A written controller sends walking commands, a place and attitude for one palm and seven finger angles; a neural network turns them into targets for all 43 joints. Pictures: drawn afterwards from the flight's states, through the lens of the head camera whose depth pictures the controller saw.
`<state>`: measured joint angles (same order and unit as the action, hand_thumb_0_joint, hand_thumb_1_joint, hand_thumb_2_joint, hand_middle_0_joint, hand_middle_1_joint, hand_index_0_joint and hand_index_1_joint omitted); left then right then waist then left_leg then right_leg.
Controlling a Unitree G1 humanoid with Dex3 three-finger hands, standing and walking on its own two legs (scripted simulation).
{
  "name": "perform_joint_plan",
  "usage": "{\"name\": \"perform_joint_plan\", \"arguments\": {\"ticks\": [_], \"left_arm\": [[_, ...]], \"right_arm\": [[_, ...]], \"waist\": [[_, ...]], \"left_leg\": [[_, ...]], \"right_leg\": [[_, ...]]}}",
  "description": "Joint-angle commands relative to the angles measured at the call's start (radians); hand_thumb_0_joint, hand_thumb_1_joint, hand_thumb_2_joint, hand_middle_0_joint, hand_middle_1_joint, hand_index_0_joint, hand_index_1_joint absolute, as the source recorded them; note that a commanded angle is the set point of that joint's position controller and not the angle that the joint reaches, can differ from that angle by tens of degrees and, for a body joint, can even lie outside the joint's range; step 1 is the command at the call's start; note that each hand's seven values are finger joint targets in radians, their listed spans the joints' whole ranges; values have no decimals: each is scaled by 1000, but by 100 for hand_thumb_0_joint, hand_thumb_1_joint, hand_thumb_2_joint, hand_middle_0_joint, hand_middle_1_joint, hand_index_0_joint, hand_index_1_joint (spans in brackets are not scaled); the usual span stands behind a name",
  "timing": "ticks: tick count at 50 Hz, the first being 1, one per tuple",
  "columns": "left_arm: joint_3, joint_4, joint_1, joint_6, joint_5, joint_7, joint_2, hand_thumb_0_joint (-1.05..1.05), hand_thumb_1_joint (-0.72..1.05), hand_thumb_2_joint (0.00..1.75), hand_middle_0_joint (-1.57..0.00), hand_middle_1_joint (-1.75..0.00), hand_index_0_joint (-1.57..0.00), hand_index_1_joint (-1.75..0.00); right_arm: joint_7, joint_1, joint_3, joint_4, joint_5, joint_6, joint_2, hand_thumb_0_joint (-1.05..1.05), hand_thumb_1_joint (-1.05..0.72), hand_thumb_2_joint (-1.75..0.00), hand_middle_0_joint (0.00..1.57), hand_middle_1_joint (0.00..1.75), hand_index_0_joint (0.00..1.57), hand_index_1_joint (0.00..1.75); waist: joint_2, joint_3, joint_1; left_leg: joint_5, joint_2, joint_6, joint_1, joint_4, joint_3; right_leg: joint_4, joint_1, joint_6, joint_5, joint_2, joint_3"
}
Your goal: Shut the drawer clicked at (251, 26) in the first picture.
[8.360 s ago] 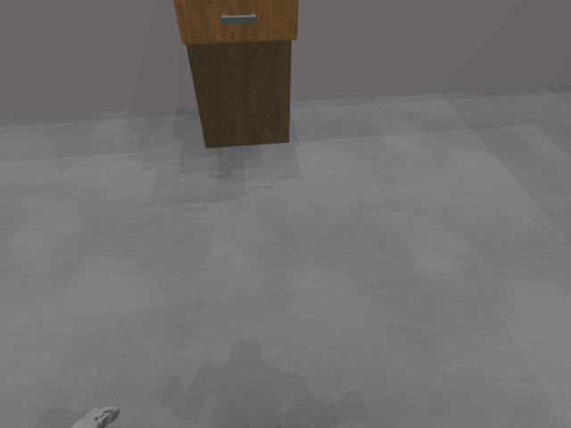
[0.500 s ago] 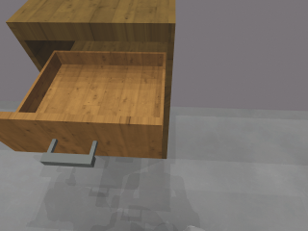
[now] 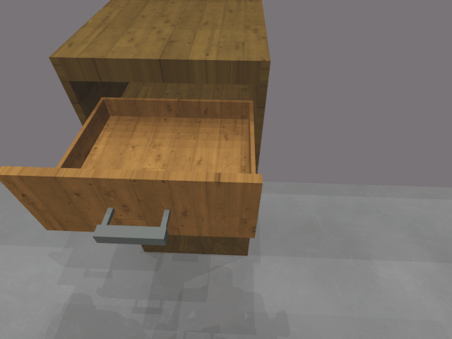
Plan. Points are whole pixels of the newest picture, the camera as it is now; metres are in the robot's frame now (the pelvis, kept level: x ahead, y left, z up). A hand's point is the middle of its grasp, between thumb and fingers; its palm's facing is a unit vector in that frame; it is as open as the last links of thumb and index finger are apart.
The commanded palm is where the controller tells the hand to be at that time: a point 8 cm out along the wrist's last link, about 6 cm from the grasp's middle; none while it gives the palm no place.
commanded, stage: come to a stop and stand still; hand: left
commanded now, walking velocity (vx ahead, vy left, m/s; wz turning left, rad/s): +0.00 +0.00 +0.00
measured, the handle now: (134, 224) +0.30 +0.19 +0.05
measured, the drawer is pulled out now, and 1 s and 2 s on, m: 0.30 0.30 0.29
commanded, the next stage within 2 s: look again from close up in 0.66 s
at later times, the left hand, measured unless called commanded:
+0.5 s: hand out of the picture +0.09 +0.18 -0.16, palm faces -0.03 -0.97 -0.23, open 7.3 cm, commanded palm none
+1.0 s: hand out of the picture +0.05 +0.17 -0.16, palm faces -0.01 -0.97 -0.23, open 7.3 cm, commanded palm none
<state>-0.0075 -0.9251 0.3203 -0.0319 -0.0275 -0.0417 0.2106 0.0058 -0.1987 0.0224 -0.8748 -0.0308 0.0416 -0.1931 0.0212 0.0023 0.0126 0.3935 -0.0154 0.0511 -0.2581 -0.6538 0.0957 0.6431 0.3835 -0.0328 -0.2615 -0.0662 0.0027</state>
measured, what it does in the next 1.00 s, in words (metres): stands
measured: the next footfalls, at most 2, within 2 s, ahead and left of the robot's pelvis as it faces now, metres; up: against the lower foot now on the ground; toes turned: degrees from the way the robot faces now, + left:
none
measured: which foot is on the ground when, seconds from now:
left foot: down 0.00-1.00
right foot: down 0.00-1.00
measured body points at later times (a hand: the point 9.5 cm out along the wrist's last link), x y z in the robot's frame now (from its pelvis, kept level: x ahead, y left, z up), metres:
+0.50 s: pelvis +0.03 +0.00 +0.01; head +0.06 -0.01 +0.46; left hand +0.09 +0.23 -0.14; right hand +0.06 -0.24 -0.14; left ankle -0.02 +0.08 -0.72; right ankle +0.05 -0.15 -0.72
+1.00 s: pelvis +0.03 -0.02 +0.02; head +0.05 -0.02 +0.47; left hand +0.06 +0.22 -0.14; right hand +0.04 -0.24 -0.15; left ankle -0.02 +0.08 -0.72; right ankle +0.05 -0.15 -0.72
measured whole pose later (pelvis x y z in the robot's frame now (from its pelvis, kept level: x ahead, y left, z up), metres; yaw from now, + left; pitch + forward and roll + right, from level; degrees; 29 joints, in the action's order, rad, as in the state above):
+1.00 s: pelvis +0.03 -0.02 +0.02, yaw -1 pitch -1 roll +1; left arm -0.02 -1.06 0.25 0.00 -0.01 -0.05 0.17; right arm -0.02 -0.22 0.01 -1.12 -0.02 0.00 -0.17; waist 0.01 -0.06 -0.01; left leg 0.32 0.00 0.02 -0.09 -0.44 0.10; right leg 0.50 0.25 -0.03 -0.22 -0.04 0.01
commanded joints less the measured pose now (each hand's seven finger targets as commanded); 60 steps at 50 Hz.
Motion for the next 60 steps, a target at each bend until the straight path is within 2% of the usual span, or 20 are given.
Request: {"name": "perform_joint_plan", "arguments": {"ticks": [1,2,5,8,13,17,21,29,32,36,52,53,56,60], "left_arm": [[28,82,-34,33,5,-7,100,0,90,90,-20,-30,-20,-30],[24,77,-18,34,4,-6,91,0,90,90,-20,-30,-20,-30],[25,51,9,42,12,-8,96,0,90,90,-20,-30,-20,-30],[25,38,8,41,15,-10,99,0,90,90,-20,-30,-20,-30],[24,15,-2,37,15,-13,108,0,90,90,-20,-30,-20,-30],[22,-3,-8,39,18,-13,113,0,90,90,-20,-30,-20,-30],[23,-21,-20,43,19,-15,110,0,90,90,-20,-30,-20,-30],[20,-45,-40,43,19,-14,100,0,90,90,-20,-30,-20,-30],[19,-53,-45,44,20,-13,97,0,90,90,-20,-30,-20,-30],[21,-61,-46,45,18,-13,90,0,90,90,-20,-30,-20,-30],[20,-105,-23,48,18,-9,74,0,90,90,-20,-30,-20,-30],[19,-106,-21,48,18,-9,70,0,90,90,-20,-30,-20,-30],[19,-112,-17,48,17,-9,67,0,90,90,-20,-30,-20,-30],[21,-120,-8,50,17,-9,62,0,90,90,-20,-30,-20,-30]], "right_arm": [[-11,-25,30,49,7,-44,-134,0,-90,-90,20,30,20,30],[-13,-17,29,42,7,-50,-136,0,-90,-90,20,30,20,30],[-18,-24,26,17,10,-60,-132,0,-90,-90,20,30,20,30],[-23,-38,26,-10,10,-63,-128,0,-90,-90,20,30,20,30],[-24,-32,21,-55,12,-60,-124,0,-90,-90,20,30,20,30],[-27,-43,18,-91,13,-63,-119,0,-90,-90,20,30,20,30],[-30,-47,17,-121,14,-64,-112,0,-90,-90,20,30,20,30],[-33,-47,14,-163,15,-63,-102,0,-90,-90,20,30,20,30],[-34,-57,13,-175,16,-63,-98,0,-90,-90,20,30,20,30],[-35,-58,12,-188,18,-62,-92,0,-90,-90,20,30,20,30],[-34,-86,7,-234,22,-61,-68,0,-90,-90,20,30,20,30],[-34,-85,7,-235,21,-61,-67,0,-90,-90,20,30,20,30],[-33,-92,5,-241,22,-60,-60,0,-90,-90,20,30,20,30],[-34,-105,5,-248,22,-62,-55,0,-90,-90,20,30,20,30]], "waist": [[31,-57,-26],[63,-30,-14],[2,39,-8],[-26,40,-13],[-36,-13,-11],[-11,9,-12],[-20,15,-15],[-12,-13,-15],[-14,-3,-17],[-37,-20,-18],[-40,-41,-20],[-24,-48,-17],[-36,-71,-18],[-31,-56,-18]], "left_leg": [[17,137,17,-67,307,-215],[-55,145,22,-54,317,-210],[-330,132,12,30,245,-171],[-424,124,2,70,226,-149],[-383,113,-5,53,236,-136],[-412,111,-10,84,236,-123],[-422,110,-16,107,231,-113],[-399,115,-23,117,253,-103],[-411,118,-22,133,262,-103],[-372,119,-23,127,270,-102],[-256,120,-22,130,312,-104],[-255,120,-21,125,311,-101],[-221,118,-23,108,318,-103],[-228,119,-23,115,316,-101]], "right_leg": [[-95,-3,46,-33,11,13],[-79,-43,42,11,16,-4],[-84,-97,43,138,-4,14],[-86,-109,48,199,-19,29],[-110,-123,48,219,-33,44],[-113,-149,52,268,-40,51],[-121,-161,57,314,-51,60],[-149,-164,57,321,-54,68],[-152,-174,57,330,-51,66],[-170,-167,56,311,-54,70],[-221,-154,58,223,-49,80],[-224,-149,57,219,-50,81],[-234,-139,56,185,-49,83],[-237,-145,58,194,-50,83]]}}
